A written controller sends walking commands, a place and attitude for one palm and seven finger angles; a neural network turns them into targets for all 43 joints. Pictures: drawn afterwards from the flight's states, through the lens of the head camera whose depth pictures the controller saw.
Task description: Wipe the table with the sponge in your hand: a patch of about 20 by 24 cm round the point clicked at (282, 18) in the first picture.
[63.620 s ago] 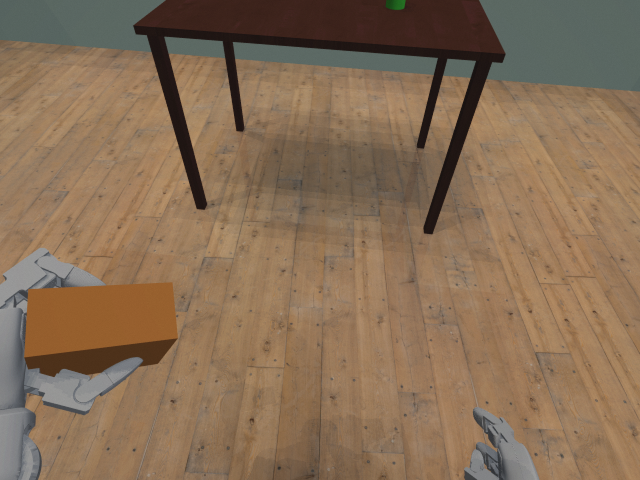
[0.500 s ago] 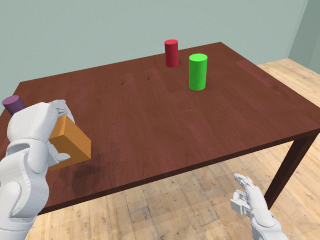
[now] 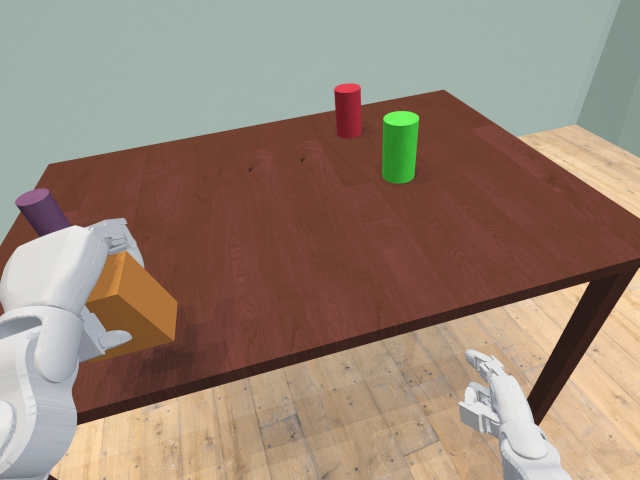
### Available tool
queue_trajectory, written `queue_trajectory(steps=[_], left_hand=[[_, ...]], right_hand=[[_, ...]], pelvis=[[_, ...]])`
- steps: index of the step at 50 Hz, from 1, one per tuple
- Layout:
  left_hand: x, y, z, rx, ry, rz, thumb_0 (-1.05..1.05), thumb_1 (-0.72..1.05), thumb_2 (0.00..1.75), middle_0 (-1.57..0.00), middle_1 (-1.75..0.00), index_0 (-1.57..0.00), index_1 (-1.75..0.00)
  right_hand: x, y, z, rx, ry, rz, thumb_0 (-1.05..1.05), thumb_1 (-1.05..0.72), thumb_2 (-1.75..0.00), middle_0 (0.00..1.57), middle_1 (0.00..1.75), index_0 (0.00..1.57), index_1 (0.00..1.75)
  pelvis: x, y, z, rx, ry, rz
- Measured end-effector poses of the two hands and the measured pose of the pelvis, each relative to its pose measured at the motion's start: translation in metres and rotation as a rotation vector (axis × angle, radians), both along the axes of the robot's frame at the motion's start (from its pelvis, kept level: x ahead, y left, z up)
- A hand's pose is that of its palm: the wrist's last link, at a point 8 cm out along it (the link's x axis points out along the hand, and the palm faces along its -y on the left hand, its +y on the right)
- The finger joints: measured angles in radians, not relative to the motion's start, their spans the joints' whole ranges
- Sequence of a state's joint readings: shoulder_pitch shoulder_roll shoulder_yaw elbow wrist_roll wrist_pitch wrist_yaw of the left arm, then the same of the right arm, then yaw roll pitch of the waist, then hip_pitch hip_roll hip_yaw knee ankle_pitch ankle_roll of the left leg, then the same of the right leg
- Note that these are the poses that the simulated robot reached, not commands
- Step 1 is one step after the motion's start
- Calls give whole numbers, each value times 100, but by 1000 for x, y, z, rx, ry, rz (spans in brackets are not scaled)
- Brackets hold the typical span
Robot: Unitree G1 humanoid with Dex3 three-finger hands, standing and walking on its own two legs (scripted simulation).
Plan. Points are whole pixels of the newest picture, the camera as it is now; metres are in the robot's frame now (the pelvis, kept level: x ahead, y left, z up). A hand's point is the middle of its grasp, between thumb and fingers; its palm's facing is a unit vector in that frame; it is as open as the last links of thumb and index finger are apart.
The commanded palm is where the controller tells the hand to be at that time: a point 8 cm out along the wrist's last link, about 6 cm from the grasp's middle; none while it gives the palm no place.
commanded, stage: bring the sponge back beside the body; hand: left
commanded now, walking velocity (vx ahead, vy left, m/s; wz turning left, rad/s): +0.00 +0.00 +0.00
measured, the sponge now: (117, 317) +0.21 +0.28 +0.15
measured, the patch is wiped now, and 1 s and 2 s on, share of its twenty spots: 1.00 1.00 1.00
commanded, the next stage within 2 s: step back with the hand held close in 0.56 s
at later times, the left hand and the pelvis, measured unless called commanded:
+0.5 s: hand (74, 306) +0.19 +0.29 +0.19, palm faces +0.26 -0.14 -0.95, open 9.8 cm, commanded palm +0.14 +0.29 +0.27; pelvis -0.01 +0.01 +0.00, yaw +0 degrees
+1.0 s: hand (89, 267) +0.20 +0.26 +0.24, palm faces +0.43 -0.80 -0.41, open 9.8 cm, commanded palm +0.15 +0.31 +0.25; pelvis +0.00 +0.03 -0.01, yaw +2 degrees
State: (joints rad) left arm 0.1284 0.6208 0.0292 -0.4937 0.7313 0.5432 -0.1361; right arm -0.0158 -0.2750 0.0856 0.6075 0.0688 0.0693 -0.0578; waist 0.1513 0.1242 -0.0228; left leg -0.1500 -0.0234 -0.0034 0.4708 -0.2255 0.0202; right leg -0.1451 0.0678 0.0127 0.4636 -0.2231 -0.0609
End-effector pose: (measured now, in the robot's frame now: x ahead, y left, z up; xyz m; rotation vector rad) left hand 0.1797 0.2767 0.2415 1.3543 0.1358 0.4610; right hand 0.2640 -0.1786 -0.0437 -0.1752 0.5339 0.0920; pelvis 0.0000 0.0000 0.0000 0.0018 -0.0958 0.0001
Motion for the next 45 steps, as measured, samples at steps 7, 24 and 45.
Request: queue_trajectory(steps=[7,24,45], left_hand=[[-11,3,1,7,-12,-7,0,-50,106,-74,-138,-79,-134],[-22,14,-1,2,-24,2,0,-50,106,-75,-138,-79,-134],[-15,11,-12,-706,-522,-474,-1,-51,106,-75,-138,-80,-135]], right_hand=[[-2,4,2,2,-9,5,1,-90,-90,20,30,20,30],[-4,15,6,-8,-20,16,1,-90,-90,20,30,20,30],[-80,-17,-19,-132,128,-103,1,-90,-90,20,30,21,30]], pelvis=[[-1,3,0,-3,-4,-4],[-5,10,0,-7,-16,2],[-4,16,-9,-40,90,33]])
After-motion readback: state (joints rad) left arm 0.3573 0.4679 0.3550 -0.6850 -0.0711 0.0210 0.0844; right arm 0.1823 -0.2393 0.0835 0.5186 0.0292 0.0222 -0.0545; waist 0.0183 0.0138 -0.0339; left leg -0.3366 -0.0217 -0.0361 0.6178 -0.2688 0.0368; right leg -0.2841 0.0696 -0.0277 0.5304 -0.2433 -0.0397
